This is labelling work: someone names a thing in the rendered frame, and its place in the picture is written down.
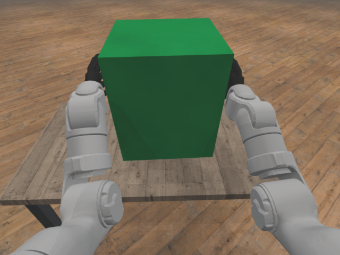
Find robot right hand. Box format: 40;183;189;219
225;58;244;99

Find left robot forearm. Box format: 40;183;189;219
60;81;112;221

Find robot right upper arm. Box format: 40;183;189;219
250;178;340;255

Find robot left hand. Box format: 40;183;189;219
85;54;107;96

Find robot left upper arm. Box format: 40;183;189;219
8;180;124;255

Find carton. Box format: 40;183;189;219
97;18;234;161

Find right robot forearm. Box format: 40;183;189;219
225;84;318;214

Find table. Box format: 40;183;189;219
0;99;279;228

